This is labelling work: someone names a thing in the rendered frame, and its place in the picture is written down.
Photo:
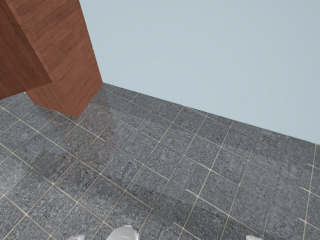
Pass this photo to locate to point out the cupboard door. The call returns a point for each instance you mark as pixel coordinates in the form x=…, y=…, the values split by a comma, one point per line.
x=20, y=67

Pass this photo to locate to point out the left robot thigh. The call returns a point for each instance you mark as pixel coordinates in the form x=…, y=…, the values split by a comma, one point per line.
x=124, y=233

